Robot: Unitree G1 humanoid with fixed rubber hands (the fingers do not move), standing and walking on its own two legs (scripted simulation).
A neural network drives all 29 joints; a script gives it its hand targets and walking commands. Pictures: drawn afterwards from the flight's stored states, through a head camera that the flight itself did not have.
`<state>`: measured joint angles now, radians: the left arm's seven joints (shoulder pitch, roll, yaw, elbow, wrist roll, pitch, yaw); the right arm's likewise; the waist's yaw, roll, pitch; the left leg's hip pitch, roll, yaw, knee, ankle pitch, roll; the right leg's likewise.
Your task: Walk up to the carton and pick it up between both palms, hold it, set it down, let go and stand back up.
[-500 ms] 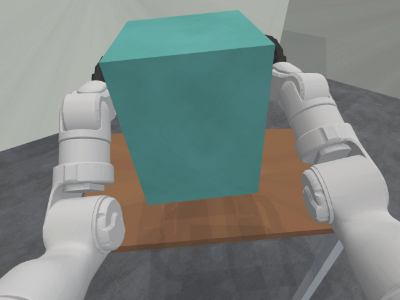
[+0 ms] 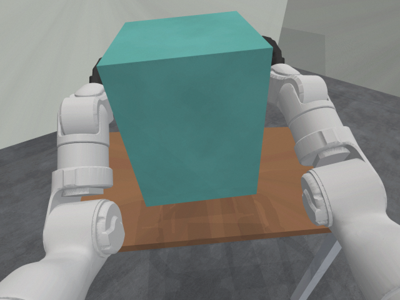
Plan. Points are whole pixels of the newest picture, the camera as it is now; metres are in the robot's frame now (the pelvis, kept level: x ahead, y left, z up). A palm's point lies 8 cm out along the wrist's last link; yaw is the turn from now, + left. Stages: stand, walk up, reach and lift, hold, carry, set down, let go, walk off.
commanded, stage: hold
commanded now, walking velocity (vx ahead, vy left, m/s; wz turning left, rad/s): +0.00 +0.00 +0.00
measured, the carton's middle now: (191, 108) +0.38 +0.00 +0.26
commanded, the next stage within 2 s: none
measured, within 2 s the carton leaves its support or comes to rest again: neither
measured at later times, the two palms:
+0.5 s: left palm (100, 93) +0.36 +0.16 +0.29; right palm (272, 75) +0.37 -0.15 +0.33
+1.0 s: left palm (99, 90) +0.37 +0.16 +0.30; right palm (272, 73) +0.37 -0.15 +0.33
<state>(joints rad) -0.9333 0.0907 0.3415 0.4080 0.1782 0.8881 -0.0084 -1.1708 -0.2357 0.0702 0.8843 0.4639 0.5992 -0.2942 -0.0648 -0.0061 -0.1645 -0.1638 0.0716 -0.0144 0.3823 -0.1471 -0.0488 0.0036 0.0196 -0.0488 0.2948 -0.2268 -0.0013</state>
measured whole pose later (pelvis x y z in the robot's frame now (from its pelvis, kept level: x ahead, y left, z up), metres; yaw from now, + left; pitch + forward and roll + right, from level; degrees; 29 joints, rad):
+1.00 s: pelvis -0.01 +0.00 +0.00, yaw +0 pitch -3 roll -1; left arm -0.99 0.11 0.34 0.50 0.17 0.86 0.00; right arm -1.22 -0.24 0.05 0.96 0.44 0.59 -0.28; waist -0.06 -0.01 -0.19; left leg -0.20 0.07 -0.02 0.38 -0.14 -0.05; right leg -0.03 0.02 -0.05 0.30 -0.22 0.00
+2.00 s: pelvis +0.00 +0.00 +0.00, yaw +0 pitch -3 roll -1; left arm -0.97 0.10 0.34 0.46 0.17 0.86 0.01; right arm -1.19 -0.23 0.04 0.92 0.45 0.61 -0.29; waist -0.07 -0.01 -0.18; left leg -0.19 0.07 -0.02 0.39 -0.14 -0.05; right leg -0.03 0.02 -0.05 0.30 -0.22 0.00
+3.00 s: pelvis +0.00 +0.00 +0.00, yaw +1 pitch -7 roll -1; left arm -0.86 0.06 0.36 0.37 0.28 0.61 -0.03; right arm -1.01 -0.10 -0.08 0.88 0.26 0.26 -0.20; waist -0.08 -0.10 -0.01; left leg -0.08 0.06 -0.03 0.34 -0.13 -0.05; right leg 0.09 0.01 -0.06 0.27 -0.23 0.00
